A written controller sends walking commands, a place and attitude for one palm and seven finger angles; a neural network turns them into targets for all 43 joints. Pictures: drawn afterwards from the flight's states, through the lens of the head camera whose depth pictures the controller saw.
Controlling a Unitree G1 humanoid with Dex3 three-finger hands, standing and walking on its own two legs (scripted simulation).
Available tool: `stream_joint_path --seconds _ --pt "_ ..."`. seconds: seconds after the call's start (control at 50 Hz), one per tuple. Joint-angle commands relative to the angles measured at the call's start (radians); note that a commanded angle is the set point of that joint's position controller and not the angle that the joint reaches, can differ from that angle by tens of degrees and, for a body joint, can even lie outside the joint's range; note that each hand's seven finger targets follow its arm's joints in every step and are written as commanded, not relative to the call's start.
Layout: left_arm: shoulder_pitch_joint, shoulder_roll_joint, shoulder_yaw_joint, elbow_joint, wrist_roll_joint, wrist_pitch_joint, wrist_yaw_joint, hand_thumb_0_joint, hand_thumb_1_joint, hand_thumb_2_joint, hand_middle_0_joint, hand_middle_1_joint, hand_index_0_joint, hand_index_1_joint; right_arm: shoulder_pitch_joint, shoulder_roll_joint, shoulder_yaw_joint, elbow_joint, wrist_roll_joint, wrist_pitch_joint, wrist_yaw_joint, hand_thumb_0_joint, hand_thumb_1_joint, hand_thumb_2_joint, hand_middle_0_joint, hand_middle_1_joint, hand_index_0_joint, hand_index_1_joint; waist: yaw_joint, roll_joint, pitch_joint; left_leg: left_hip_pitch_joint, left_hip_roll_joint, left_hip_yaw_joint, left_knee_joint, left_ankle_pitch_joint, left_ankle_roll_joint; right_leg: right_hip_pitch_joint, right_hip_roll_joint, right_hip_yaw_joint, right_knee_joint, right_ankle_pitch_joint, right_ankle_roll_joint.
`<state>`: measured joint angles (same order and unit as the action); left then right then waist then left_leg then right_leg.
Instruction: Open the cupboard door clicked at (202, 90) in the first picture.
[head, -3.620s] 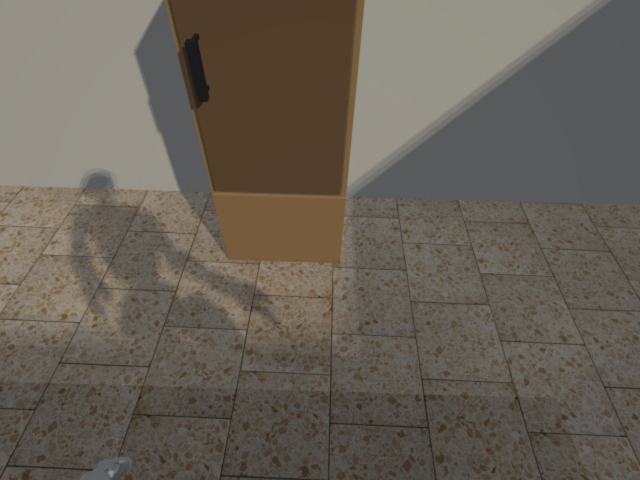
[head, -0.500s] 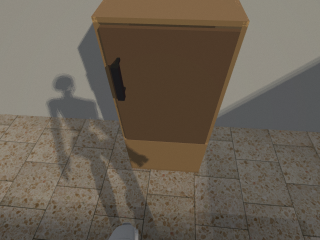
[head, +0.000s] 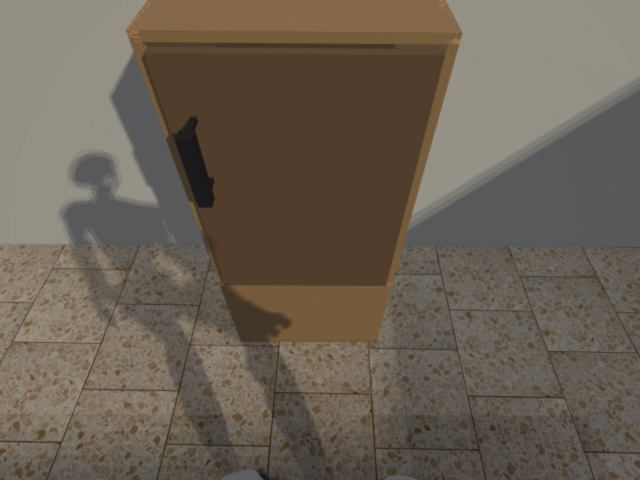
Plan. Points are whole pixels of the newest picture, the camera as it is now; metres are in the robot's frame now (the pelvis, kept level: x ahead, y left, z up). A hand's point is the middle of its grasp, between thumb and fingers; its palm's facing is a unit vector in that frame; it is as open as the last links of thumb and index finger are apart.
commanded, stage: come to a stop and stand still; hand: left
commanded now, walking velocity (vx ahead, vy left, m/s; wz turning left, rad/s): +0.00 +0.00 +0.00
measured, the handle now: (199, 163) +0.57 +0.23 +0.05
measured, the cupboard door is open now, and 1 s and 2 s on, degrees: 0 0 0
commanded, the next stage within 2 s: look again from close up in 0.90 s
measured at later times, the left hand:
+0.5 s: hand out of the picture -0.03 +0.11 -0.16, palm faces +0.14 -0.97 -0.20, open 7.2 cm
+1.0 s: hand out of the picture -0.09 +0.08 -0.16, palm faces +0.12 -0.98 -0.14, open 7.4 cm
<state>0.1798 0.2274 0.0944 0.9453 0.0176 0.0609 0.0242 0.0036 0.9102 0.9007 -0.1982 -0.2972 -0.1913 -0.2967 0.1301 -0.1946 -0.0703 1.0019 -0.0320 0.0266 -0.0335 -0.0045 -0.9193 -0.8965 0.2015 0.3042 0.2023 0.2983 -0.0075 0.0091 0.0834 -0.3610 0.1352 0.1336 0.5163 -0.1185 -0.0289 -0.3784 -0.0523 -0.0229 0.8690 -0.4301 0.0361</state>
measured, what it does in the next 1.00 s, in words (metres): steps on the spot: right foot, then left foot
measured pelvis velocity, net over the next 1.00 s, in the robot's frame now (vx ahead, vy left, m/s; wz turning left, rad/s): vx -0.06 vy -0.06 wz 0.03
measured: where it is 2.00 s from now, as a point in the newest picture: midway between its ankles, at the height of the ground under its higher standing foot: outside the picture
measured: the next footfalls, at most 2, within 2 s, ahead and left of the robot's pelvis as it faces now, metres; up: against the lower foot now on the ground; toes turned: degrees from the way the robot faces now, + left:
right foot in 0.04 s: +0.09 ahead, -0.10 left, +0.00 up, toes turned +3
left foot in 0.40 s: -0.06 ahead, +0.06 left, +0.00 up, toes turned +5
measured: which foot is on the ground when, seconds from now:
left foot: down 0.00-0.04, up 0.06-0.38, down 0.40-1.00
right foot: up 0.00-0.02, down 0.04-1.00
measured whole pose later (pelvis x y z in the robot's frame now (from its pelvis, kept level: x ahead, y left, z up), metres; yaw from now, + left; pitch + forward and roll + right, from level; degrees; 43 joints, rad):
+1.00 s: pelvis -0.06 -0.06 +0.01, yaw +2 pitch +0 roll +0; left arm 0.33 0.09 0.02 1.16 0.00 0.00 0.03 0.01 0.91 0.90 -0.20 -0.30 -0.19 -0.30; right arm 0.40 -0.10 0.01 1.15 -0.02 0.00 -0.04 0.01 -0.91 -0.90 0.20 0.30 0.20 0.30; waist 0.00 0.00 0.00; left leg -0.13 0.02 0.05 0.41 -0.28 0.00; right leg -0.26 0.02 -0.11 0.38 -0.12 -0.06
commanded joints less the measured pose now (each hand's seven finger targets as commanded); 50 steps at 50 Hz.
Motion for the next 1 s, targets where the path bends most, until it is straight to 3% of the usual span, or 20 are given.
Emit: stream_joint_path --seconds 0.0,0.02,0.04,0.06,0.08,0.12,0.16,0.24,0.3,0.32,0.36,0.4,0.42,0.46,0.5,0.58,0.66,0.8,0.96,0.98 --pt "0.250 0.064 0.000 0.017 0.014 -0.030 -0.005 0.000 0.900 0.900 -0.200 -0.300 -0.200 -0.300 0.040 -0.119 -0.038 -0.065 0.008 0.014 0.012 0.000 -0.900 -0.900 0.200 0.300 0.200 0.300 0.052 0.036 -0.111 -0.118 0.056 -0.096 -0.012 -0.317 0.055 0.282 -0.029 -0.008 -0.448 0.148 -0.032" --pt "0.186 0.162 0.003 -0.013 0.029 -0.045 0.000 0.000 0.900 0.900 -0.200 -0.300 -0.200 -0.300 0.077 -0.023 -0.017 -0.083 0.018 0.026 0.020 0.000 -0.900 -0.900 0.200 0.300 0.200 0.300 0.027 -0.304 -0.050 -0.203 -0.069 -0.045 0.240 -0.416 -0.013 0.140 -0.255 0.305 -0.665 -0.017 -0.104" --pt "0.094 0.185 -0.006 -0.052 0.019 -0.038 0.005 0.000 0.900 0.900 -0.200 -0.300 -0.200 -0.300 0.019 -0.044 -0.017 -0.110 0.015 0.033 0.023 0.000 -0.900 -0.900 0.200 0.300 0.200 0.300 0.040 -0.327 -0.004 -0.138 -0.076 -0.145 0.381 -0.428 0.010 -0.075 -0.327 0.371 -0.730 -0.116 -0.155" --pt "0.030 0.173 -0.011 -0.073 0.022 -0.036 0.007 0.000 0.900 0.900 -0.200 -0.300 -0.200 -0.300 0.035 -0.046 -0.019 -0.112 0.012 0.037 0.030 0.000 -0.900 -0.900 0.200 0.300 0.200 0.300 0.007 -0.222 0.019 -0.089 -0.077 -0.180 0.440 -0.380 0.021 -0.172 -0.309 0.314 -0.751 -0.237 -0.174" --pt "-0.008 0.163 -0.002 -0.071 0.020 -0.045 0.011 0.000 0.900 0.900 -0.200 -0.300 -0.200 -0.300 0.055 -0.046 -0.016 -0.088 0.007 0.041 0.028 0.000 -0.900 -0.900 0.200 0.300 0.200 0.300 -0.003 -0.328 0.038 -0.127 -0.086 -0.186 0.480 -0.327 0.029 -0.162 -0.247 0.297 -0.744 -0.215 -0.141" --pt "-0.036 0.095 -0.022 -0.065 0.009 -0.051 0.008 0.000 0.900 0.900 -0.200 -0.300 -0.200 -0.300 0.132 -0.071 -0.020 -0.037 0.005 0.033 0.027 0.000 -0.900 -0.900 0.200 0.300 0.200 0.300 -0.035 -0.262 0.036 -0.114 -0.089 -0.170 0.554 -0.224 0.024 -0.097 -0.171 0.162 -0.680 -0.038 -0.119" --pt "-0.021 0.069 -0.028 -0.058 0.003 -0.060 0.007 0.000 0.900 0.900 -0.200 -0.300 -0.200 -0.300 0.202 -0.063 -0.015 -0.001 0.011 0.021 0.025 0.000 -0.900 -0.900 0.200 0.300 0.200 0.300 -0.045 -0.173 -0.024 -0.092 -0.094 -0.142 0.529 -0.188 0.012 0.018 -0.143 0.086 -0.629 0.129 -0.128" --pt "0.098 0.064 -0.024 -0.011 0.002 -0.066 0.013 0.000 0.900 0.900 -0.200 -0.300 -0.200 -0.300 0.159 -0.035 -0.001 -0.002 0.013 0.009 0.016 0.000 -0.900 -0.900 0.200 0.300 0.200 0.300 0.024 -0.130 -0.080 -0.058 -0.084 -0.118 0.309 -0.296 -0.001 0.205 -0.194 0.159 -0.601 0.279 -0.193" --pt "0.138 0.067 -0.023 0.031 0.002 -0.069 0.014 0.000 0.900 0.900 -0.200 -0.300 -0.200 -0.300 0.168 -0.006 0.016 0.018 0.018 0.001 0.007 0.000 -0.900 -0.900 0.200 0.300 0.200 0.300 0.042 -0.116 -0.094 0.022 -0.080 -0.112 0.093 -0.337 0.009 0.258 -0.206 0.208 -0.594 0.351 -0.213" --pt "0.125 0.065 -0.025 0.042 -0.002 -0.069 0.015 0.000 0.900 0.900 -0.200 -0.300 -0.200 -0.300 0.206 -0.001 0.023 0.038 0.019 -0.003 0.003 0.000 -0.900 -0.900 0.200 0.300 0.200 0.300 0.026 -0.110 -0.103 0.080 -0.075 -0.116 0.010 -0.285 0.014 0.243 -0.199 0.198 -0.587 0.342 -0.203" --pt "0.099 0.038 -0.034 0.060 -0.014 -0.068 0.014 0.000 0.900 0.900 -0.200 -0.300 -0.200 -0.300 0.289 0.001 0.030 0.088 0.023 -0.016 -0.003 0.000 -0.900 -0.900 0.200 0.300 0.200 0.300 -0.004 -0.069 -0.112 0.234 -0.062 -0.152 -0.170 -0.112 0.034 0.172 -0.140 0.154 -0.557 0.257 -0.141" --pt "0.117 -0.012 -0.047 0.076 -0.023 -0.066 0.008 0.000 0.900 0.900 -0.200 -0.300 -0.200 -0.300 0.268 -0.038 0.035 0.095 0.012 -0.029 -0.010 0.000 -0.900 -0.900 0.200 0.300 0.200 0.300 0.026 0.075 -0.080 0.187 0.034 -0.241 -0.201 -0.056 0.081 0.164 -0.044 0.071 -0.539 0.270 -0.072" --pt "0.113 -0.010 -0.046 0.083 -0.018 -0.066 0.009 0.000 0.900 0.900 -0.200 -0.300 -0.200 -0.300 0.247 -0.043 0.037 0.092 0.012 -0.027 -0.011 0.000 -0.900 -0.900 0.200 0.300 0.200 0.300 0.032 0.049 -0.078 0.137 0.033 -0.224 -0.199 -0.111 0.080 0.212 -0.038 0.065 -0.553 0.270 -0.053" --pt "0.110 0.006 -0.045 0.111 -0.016 -0.061 0.008 0.000 0.900 0.900 -0.200 -0.300 -0.200 -0.300 0.233 -0.022 0.042 0.108 0.013 -0.030 -0.010 0.000 -0.900 -0.900 0.200 0.300 0.200 0.300 0.035 0.143 -0.070 0.093 0.018 -0.215 -0.246 -0.154 0.071 0.274 -0.039 0.037 -0.525 0.284 -0.057" --pt "0.125 0.005 -0.052 0.132 -0.013 -0.062 0.005 0.000 0.900 0.900 -0.200 -0.300 -0.200 -0.300 0.231 -0.014 0.044 0.107 0.013 -0.025 -0.009 0.000 -0.900 -0.900 0.200 0.300 0.200 0.300 0.033 0.097 -0.020 0.061 -0.003 -0.196 -0.262 -0.236 0.063 0.267 -0.041 0.050 -0.548 0.246 -0.059" --pt "0.143 0.000 -0.060 0.159 -0.010 -0.062 0.005 0.000 0.900 0.900 -0.200 -0.300 -0.200 -0.300 0.272 0.003 0.050 0.119 0.014 -0.017 -0.011 0.000 -0.900 -0.900 0.200 0.300 0.200 0.300 0.016 -0.015 0.047 0.093 -0.039 -0.159 -0.232 -0.242 0.059 0.178 -0.057 0.094 -0.628 0.102 -0.056" --pt "0.160 -0.008 -0.061 0.166 -0.008 -0.063 0.009 0.000 0.900 0.900 -0.200 -0.300 -0.200 -0.300 0.320 0.013 0.054 0.128 0.014 -0.010 -0.009 0.000 -0.900 -0.900 0.200 0.300 0.200 0.300 0.001 -0.069 0.065 0.116 -0.057 -0.139 -0.206 -0.249 0.061 0.112 -0.060 0.116 -0.672 -0.007 -0.051" --pt "0.192 -0.025 -0.059 0.172 -0.009 -0.070 0.010 0.000 0.900 0.900 -0.200 -0.300 -0.200 -0.300 0.340 0.025 0.059 0.127 0.012 -0.022 -0.010 0.000 -0.900 -0.900 0.200 0.300 0.200 0.300 0.004 -0.014 0.006 0.106 -0.058 -0.142 -0.206 -0.234 0.064 0.150 -0.059 0.107 -0.644 0.046 -0.056" --pt "0.205 -0.043 -0.064 0.184 -0.011 -0.074 0.011 0.000 0.900 0.900 -0.200 -0.300 -0.200 -0.300 0.361 0.037 0.063 0.134 0.015 -0.033 -0.013 0.000 -0.900 -0.900 0.200 0.300 0.200 0.300 0.013 -0.005 0.010 0.080 -0.044 -0.158 -0.227 -0.216 0.064 0.180 -0.057 0.082 -0.602 0.126 -0.066" --pt "0.258 0.001 -0.076 0.188 0.002 -0.092 0.053 0.000 0.900 0.900 -0.200 -0.300 -0.200 -0.300 0.234 -0.035 0.050 0.074 0.020 -0.051 0.005 0.000 -0.900 -0.900 0.200 0.300 0.200 0.300 0.044 0.028 0.074 0.026 -0.035 -0.059 -0.063 -0.224 0.017 0.173 -0.080 0.076 -0.547 0.366 -0.005"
